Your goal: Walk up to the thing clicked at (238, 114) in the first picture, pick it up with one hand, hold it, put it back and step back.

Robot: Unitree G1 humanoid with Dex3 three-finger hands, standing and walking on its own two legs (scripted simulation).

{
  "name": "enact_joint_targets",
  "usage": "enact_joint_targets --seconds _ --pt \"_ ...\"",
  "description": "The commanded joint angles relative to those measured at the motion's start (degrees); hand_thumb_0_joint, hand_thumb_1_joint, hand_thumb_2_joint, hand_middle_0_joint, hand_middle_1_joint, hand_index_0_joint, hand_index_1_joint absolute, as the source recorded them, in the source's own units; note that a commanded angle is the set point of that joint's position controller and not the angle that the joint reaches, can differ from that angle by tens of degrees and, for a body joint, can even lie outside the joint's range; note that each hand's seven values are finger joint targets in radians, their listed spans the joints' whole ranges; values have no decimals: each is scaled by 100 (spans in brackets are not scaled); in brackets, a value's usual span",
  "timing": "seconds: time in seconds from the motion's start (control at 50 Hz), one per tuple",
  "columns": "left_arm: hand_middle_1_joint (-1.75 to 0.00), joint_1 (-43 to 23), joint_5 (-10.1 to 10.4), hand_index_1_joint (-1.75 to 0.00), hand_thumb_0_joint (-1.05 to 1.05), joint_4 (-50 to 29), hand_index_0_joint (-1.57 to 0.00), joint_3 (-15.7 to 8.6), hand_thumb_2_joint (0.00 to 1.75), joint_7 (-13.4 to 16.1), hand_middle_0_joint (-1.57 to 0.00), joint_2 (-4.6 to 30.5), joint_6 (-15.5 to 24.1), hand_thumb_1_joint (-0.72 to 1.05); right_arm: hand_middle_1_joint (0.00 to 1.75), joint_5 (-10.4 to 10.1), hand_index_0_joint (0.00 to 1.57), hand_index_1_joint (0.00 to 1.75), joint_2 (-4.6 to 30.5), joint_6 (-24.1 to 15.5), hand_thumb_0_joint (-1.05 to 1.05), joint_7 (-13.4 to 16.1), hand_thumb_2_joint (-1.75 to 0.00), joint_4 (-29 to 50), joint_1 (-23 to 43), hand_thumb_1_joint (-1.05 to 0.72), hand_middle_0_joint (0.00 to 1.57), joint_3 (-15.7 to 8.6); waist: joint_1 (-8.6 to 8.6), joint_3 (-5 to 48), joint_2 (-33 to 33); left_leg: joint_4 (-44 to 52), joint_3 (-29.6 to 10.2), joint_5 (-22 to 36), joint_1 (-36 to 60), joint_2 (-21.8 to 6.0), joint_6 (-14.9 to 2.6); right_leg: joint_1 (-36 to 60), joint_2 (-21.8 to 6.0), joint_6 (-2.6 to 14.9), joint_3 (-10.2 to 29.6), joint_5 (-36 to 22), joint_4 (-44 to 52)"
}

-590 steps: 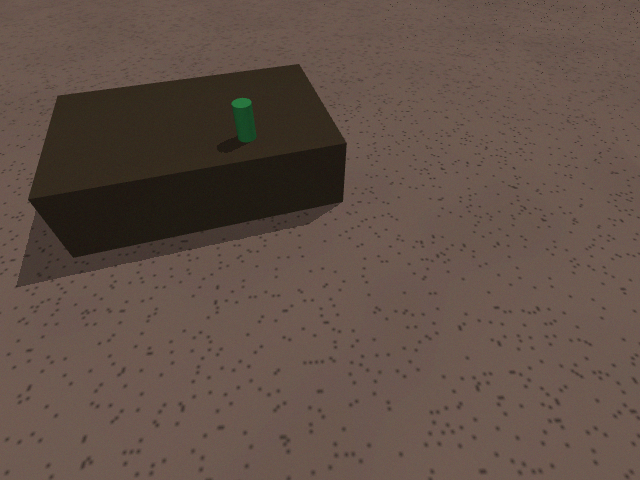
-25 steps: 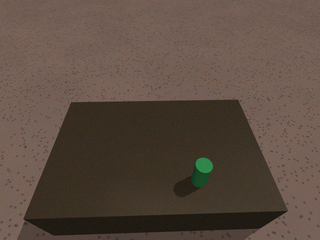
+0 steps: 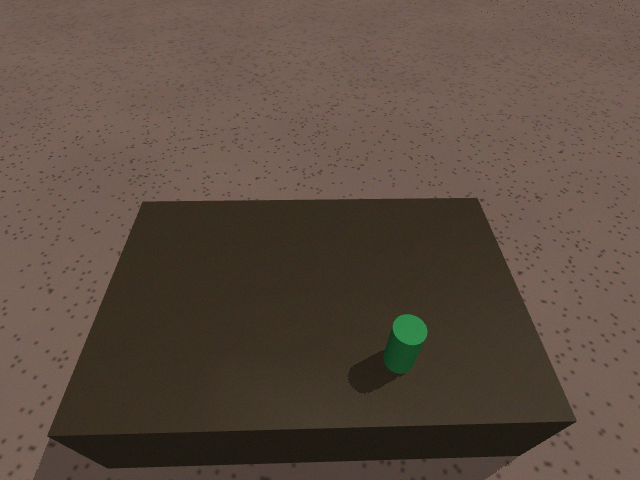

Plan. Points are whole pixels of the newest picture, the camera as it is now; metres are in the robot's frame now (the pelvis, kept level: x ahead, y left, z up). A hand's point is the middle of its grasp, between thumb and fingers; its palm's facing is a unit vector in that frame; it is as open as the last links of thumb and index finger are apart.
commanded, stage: stand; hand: right
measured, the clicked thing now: (403, 345) +0.48 -0.20 -0.37
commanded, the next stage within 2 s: go down in 0.64 s
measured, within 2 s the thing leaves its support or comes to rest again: neither
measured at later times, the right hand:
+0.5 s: hand out of the picture +0.08 -0.26 -0.16, palm faces -0.02 +0.94 -0.34, open 7.4 cm
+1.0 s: hand out of the picture +0.15 -0.26 -0.16, palm faces +0.04 +0.94 -0.33, open 11.4 cm
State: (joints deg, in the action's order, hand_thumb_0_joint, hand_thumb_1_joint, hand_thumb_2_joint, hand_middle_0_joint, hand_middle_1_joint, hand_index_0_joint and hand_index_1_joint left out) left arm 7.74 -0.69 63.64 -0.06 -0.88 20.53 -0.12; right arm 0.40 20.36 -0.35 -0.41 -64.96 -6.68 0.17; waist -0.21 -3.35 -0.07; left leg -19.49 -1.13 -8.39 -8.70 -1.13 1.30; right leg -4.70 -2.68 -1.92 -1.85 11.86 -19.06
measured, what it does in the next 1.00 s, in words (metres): stands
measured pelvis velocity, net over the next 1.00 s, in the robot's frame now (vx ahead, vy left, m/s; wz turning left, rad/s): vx -0.01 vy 0.00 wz -0.03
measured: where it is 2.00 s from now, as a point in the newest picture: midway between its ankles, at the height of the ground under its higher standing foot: outside the picture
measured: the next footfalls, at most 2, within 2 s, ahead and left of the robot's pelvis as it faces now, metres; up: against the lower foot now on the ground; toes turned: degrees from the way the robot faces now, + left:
none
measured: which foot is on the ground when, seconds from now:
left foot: down 0.00-1.00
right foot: down 0.00-1.00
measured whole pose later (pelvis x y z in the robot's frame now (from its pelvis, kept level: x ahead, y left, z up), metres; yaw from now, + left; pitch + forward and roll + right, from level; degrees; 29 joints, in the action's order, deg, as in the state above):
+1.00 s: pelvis -0.01 +0.00 -0.01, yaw -2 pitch +4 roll +0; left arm 12.6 1.6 45.2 -1.4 1.7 14.7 1.9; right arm 5.8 20.0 1.5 -3.1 -57.5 2.1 -9.8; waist 0.9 -1.9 1.2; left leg -30.3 0.2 -12.5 -21.4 -1.4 1.2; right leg -18.8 -2.5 -1.8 0.1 16.3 -31.6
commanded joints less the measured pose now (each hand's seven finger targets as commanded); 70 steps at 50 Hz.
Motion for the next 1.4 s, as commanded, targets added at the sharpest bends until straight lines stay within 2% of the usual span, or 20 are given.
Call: enact_joint_targets --seconds 0.0,0.22,0.7,0.72,0.74,0.76,0.78,0.8,0.84,0.88,0.9,0.92,0.98,1.04,1.14,1.16,1.2,1.22,1.24,1.38 --pt "-30 -217 9 -30 0 -327 -20 -242 90 95 -20 1232 140 90 30 10 20 30 1243 -132 0 71 -90 320 259 -90 20 -244 21 413 37 350 -492 478 149 -611 -190 -150 -516 264 431 -259 345" --pt "-30 -207 -1 -30 0 -342 -20 -238 90 112 -20 1250 158 90 30 1 20 30 1242 -139 0 75 -90 344 248 -90 20 -247 13 593 -18 175 -426 1068 328 -623 -212 -41 -554 250 420 -855 287" --pt "-30 -243 5 -30 0 -342 -20 -259 90 129 -20 1249 160 90 30 0 20 30 1184 -113 0 70 -90 380 295 -90 20 -235 34 420 -60 250 -451 879 260 -634 -192 -62 -529 249 386 -601 348" --pt "-30 -259 -6 -32 0 -351 -19 -261 95 123 -21 1248 160 87 22 7 12 22 1209 -109 0 74 -82 380 252 -82 12 -237 13 471 -55 227 -412 823 268 -617 -207 -62 -548 256 425 -621 382" --pt "-32 -149 282 -33 0 -1925 -22 -169 94 204 -23 327 469 92 14 -243 4 14 329 -643 0 123 -74 2390 2262 -74 6 -464 604 232 -64 -198 262 440 -651 171 -55 -866 197 276 -83 -388 -166" --pt "-31 1 320 -32 0 -1668 -21 -234 93 254 -22 489 482 90 6 -99 4 6 635 -591 0 116 -66 1864 2732 -66 5 -534 356 353 62 -230 285 263 -491 158 -37 -863 222 265 -56 -258 -251" --pt "-31 144 330 -32 0 -1609 -21 -287 95 247 -22 633 445 90 5 -12 4 5 893 -401 0 126 -58 966 1744 -58 5 -749 255 203 262 -262 322 -74 -550 168 -25 -1086 274 296 -69 13 -341" --pt "-31 158 301 -32 0 -1706 -21 -379 94 247 -22 617 391 88 5 38 5 5 1009 -316 0 56 -50 748 1324 -50 6 -912 147 166 252 -432 281 -24 -710 86 -24 -1308 312 296 -93 -111 -578" --pt "-31 520 288 -32 0 -2027 -21 -483 92 346 -22 669 389 87 4 187 6 4 1631 -274 0 -12 -34 1143 1481 -34 8 -1314 149 1313 33 -609 230 272 -331 23 -58 -1118 371 267 -93 -431 -797" --pt "-31 736 209 -31 0 -2121 -21 -542 91 348 -21 539 384 90 3 488 7 3 1424 -104 0 -181 -18 799 877 -22 9 -1325 93 1560 116 -736 232 382 -311 41 -74 -1322 394 256 -105 -566 -936" --pt "-31 612 225 -31 0 -2299 -21 -512 90 340 -21 500 401 90 3 570 7 3 1629 -16 0 -212 -14 993 504 -18 9 -1500 -149 1698 51 -731 241 438 -66 25 -74 -1430 427 239 -132 -631 -944" --pt "-31 510 228 -31 0 -2460 -21 -482 90 350 -21 449 422 90 2 645 7 2 1629 109 0 -221 -12 1041 408 -15 10 -1534 -201 1708 -159 -753 278 418 -11 25 -92 -1451 421 198 -130 -663 -931" --pt "-30 271 242 -31 0 -2739 -20 -426 90 366 -21 407 464 90 2 703 8 2 1220 505 0 -240 -6 1457 985 2 11 -1274 -132 1336 -407 -714 336 -32 -362 78 -155 -1589 338 160 -59 -280 -868" --pt "-30 183 286 -31 0 -2959 -20 -399 90 383 -21 361 580 88 3 561 7 3 866 905 0 -281 -5 1865 731 20 9 -1093 -33 1013 -247 -683 410 -442 -675 143 -173 -1756 268 179 29 135 -831" --pt "-30 306 277 -31 0 -3109 -20 -363 89 394 -21 284 703 88 4 472 6 4 1024 1245 0 -386 -3 2722 560 41 6 -1176 95 1119 -68 -867 461 -293 -877 162 -139 -1729 267 241 83 13 -1066" --pt "-30 323 263 -31 0 -3078 -20 -376 89 415 -20 289 740 89 4 482 5 4 914 1247 0 -404 -4 2906 728 43 6 -1070 164 1163 -128 -963 445 -293 -1017 163 -140 -1702 258 236 97 23 -1131" --pt "-30 375 234 -31 0 -3079 -20 -344 90 439 -20 258 824 88 5 515 5 5 1172 1214 0 -373 -4 3139 729 48 5 -1279 184 1231 -155 -1122 450 -261 -1115 159 -131 -1728 243 237 119 0 -1288" --pt "-30 451 197 -30 0 -3051 -20 -367 90 462 -20 226 877 89 5 526 5 5 964 1209 0 -367 -3 3151 570 50 5 -1170 238 1358 -96 -1206 445 -168 -1128 145 -121 -1697 243 243 132 -91 -1407" --pt "-30 414 183 -30 0 -3000 -19 -369 90 471 -20 239 941 89 5 522 5 5 981 1168 0 -340 -2 3360 758 50 6 -1145 234 1353 -190 -1300 422 -278 -1249 137 -114 -1837 241 237 146 42 -1475" --pt "-29 470 137 -30 0 -3091 -18 -380 91 621 -19 245 1128 88 4 460 6 4 1054 1339 0 -193 0 4178 -37 53 7 -1300 177 1925 -517 -1854 493 158 -1395 125 -139 -1931 222 145 252 -605 -1998"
